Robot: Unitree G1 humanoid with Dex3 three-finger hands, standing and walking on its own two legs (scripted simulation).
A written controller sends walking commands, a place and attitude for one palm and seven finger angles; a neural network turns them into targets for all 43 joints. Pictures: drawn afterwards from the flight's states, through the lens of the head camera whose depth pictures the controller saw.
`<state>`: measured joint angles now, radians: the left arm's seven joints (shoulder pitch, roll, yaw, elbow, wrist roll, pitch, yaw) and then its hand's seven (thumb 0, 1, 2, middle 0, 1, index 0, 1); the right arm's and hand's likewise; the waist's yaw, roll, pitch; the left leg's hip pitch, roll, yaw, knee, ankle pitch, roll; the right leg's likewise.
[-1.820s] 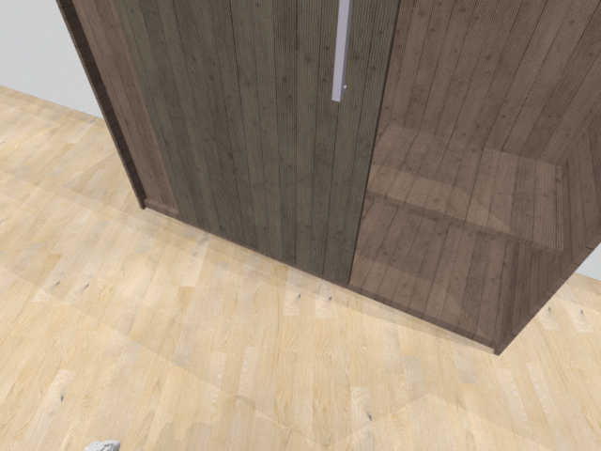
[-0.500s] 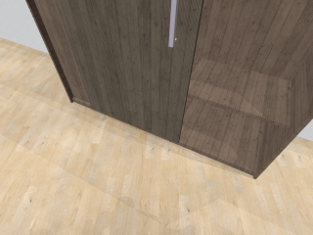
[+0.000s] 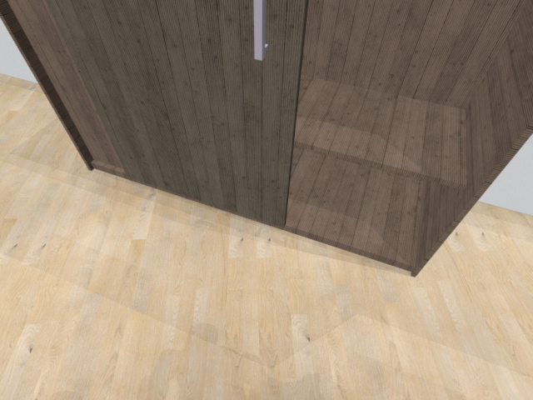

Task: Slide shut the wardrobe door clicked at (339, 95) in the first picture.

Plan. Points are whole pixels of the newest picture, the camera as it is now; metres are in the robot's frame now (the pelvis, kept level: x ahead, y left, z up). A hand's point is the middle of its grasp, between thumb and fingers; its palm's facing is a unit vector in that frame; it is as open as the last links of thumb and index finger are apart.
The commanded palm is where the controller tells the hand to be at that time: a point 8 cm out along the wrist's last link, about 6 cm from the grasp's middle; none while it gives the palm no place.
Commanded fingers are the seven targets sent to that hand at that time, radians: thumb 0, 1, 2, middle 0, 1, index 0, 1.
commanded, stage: turn to face it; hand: left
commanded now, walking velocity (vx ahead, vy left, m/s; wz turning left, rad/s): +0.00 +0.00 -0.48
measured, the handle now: out of the picture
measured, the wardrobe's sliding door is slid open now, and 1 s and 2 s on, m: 0.57 0.57 0.57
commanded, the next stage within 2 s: take the last steps up to it in 0.50 s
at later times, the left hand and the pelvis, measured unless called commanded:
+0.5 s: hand out of the picture +0.06 +0.18 -0.16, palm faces -0.11 -0.97 -0.23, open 7.4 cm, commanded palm none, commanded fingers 0.00 0.90 0.90 -0.20 -0.30 -0.20 -0.30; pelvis +0.00 +0.00 +0.01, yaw -11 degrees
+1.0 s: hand (164, 389) +0.16 +0.19 -0.16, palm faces -0.28 -0.94 -0.21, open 7.4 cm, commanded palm none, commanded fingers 0.00 0.90 0.90 -0.20 -0.30 -0.20 -0.30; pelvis +0.04 +0.04 +0.00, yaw -17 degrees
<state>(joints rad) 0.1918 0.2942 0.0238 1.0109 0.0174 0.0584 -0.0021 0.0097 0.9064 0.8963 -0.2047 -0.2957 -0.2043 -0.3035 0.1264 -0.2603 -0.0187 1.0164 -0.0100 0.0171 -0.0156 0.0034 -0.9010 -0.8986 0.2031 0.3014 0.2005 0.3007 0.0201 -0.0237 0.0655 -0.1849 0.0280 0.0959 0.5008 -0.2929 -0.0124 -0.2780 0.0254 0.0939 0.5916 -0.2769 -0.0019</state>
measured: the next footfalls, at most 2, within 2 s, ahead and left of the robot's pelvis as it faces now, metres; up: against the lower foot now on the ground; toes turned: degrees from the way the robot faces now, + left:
left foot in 0.60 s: +0.04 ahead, +0.13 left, +0.00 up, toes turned -12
right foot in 0.98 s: +0.05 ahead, -0.09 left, +0.00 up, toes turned -23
